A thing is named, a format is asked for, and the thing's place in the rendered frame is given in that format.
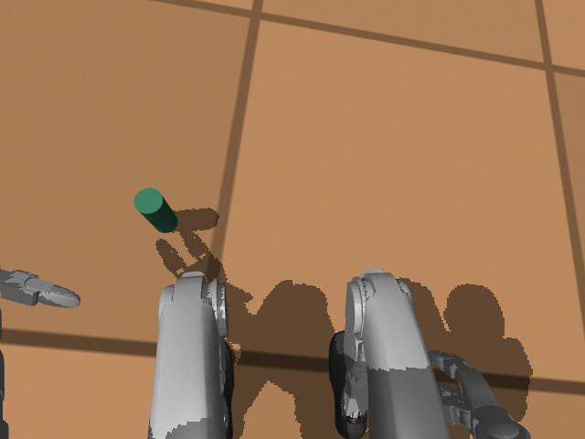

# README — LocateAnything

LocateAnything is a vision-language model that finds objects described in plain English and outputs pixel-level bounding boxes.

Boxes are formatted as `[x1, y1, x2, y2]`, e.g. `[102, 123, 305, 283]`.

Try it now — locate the right robot arm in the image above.
[471, 405, 531, 439]

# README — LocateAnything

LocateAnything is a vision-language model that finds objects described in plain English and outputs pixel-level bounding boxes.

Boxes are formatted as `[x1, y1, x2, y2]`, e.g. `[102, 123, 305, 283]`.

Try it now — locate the can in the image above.
[134, 188, 178, 233]

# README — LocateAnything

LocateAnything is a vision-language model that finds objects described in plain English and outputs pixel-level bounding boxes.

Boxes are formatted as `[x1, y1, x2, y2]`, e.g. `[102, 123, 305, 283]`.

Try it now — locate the left robot hand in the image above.
[0, 269, 80, 307]

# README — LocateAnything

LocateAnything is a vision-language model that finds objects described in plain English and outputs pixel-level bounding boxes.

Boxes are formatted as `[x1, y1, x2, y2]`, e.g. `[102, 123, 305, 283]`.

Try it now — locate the right robot hand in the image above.
[428, 350, 500, 435]

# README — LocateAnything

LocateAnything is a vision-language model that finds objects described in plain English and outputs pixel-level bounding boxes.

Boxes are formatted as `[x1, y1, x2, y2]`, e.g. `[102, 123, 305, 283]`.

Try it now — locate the right robot foot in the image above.
[329, 331, 367, 439]

